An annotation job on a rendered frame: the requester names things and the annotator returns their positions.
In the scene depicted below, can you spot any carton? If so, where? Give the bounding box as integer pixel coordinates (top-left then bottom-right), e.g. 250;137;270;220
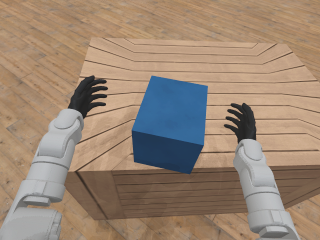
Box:
131;75;208;174

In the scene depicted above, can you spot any robot left forearm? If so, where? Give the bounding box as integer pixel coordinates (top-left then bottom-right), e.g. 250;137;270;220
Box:
0;108;84;240

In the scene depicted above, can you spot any left robot upper arm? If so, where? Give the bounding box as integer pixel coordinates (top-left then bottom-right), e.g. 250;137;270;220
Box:
1;207;62;240

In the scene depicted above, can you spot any pedestal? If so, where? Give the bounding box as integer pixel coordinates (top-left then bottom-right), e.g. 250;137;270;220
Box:
64;37;320;221

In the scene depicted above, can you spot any robot right hand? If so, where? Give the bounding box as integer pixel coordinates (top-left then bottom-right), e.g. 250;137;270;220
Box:
224;103;257;144

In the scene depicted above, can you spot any robot right forearm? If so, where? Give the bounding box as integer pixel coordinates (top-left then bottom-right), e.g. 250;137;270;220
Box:
233;139;301;240

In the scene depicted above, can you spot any robot left hand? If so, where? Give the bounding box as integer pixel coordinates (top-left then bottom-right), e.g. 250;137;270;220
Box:
68;75;108;119

